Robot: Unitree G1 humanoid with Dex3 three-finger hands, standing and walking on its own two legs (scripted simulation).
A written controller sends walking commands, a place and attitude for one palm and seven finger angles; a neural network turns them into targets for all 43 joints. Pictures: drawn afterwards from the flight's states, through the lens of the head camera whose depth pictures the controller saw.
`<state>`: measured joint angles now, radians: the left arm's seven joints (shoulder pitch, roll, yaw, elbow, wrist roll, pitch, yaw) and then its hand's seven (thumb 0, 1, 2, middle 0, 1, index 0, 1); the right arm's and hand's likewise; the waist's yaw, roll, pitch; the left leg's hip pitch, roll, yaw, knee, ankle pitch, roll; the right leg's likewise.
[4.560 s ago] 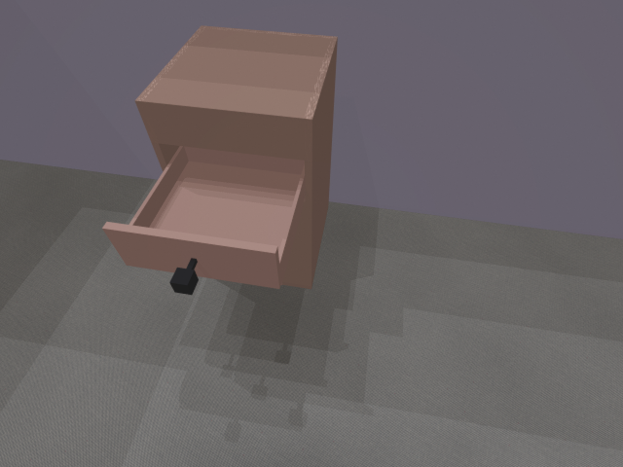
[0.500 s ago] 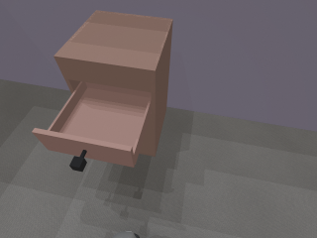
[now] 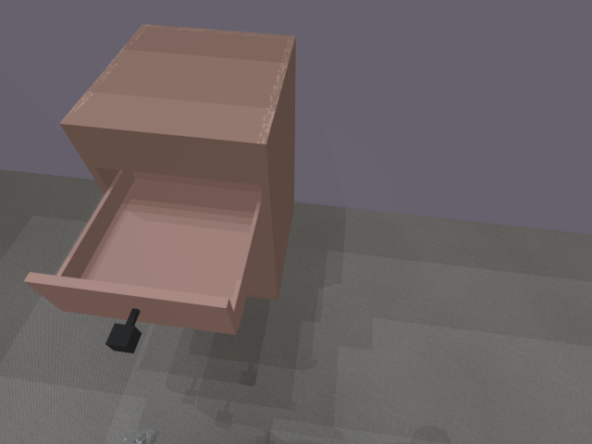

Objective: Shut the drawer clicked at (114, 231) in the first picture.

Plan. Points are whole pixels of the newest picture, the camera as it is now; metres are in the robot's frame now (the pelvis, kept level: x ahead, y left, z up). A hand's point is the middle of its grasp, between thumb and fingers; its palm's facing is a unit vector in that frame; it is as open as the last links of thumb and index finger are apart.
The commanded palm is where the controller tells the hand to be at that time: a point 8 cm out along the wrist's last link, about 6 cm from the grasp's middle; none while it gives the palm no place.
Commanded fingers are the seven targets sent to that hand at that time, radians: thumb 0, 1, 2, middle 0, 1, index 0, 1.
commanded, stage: come to a stop and stand still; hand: left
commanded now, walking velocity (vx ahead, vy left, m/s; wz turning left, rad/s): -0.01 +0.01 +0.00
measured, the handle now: (128, 328) +0.33 +0.34 -0.22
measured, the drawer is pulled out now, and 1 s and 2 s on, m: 0.30 0.30 0.30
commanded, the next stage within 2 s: look again from close up in 0.80 s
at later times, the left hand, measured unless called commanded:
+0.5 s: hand out of the picture +0.04 +0.22 -0.17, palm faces +0.02 -0.98 -0.22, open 7.4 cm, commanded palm none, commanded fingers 0.00 0.90 0.90 -0.20 -0.30 -0.20 -0.30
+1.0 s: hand out of the picture -0.05 +0.21 -0.17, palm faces +0.01 -0.98 -0.19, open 7.4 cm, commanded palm none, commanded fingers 0.00 0.90 0.90 -0.20 -0.30 -0.20 -0.30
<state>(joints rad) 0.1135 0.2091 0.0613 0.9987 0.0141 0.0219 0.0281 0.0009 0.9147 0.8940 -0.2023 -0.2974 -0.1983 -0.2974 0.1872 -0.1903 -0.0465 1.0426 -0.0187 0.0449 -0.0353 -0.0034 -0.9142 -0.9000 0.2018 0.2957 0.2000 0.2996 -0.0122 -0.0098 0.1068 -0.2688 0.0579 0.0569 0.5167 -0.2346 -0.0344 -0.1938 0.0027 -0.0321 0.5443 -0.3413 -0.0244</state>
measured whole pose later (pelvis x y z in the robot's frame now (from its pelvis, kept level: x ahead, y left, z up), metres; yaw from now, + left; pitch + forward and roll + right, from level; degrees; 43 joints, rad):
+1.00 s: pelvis -0.03 +0.04 +0.01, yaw -1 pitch -1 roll +0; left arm 0.36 0.15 -0.01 1.09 0.02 0.00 0.04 0.00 0.91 0.89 -0.20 -0.30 -0.20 -0.30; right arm 0.28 -0.17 0.00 1.09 -0.01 0.02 -0.01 0.00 -0.91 -0.90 0.20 0.30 0.20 0.30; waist 0.01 0.00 0.03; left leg -0.26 0.00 0.06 0.45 -0.17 0.03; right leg -0.18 -0.04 0.00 0.45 -0.25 0.04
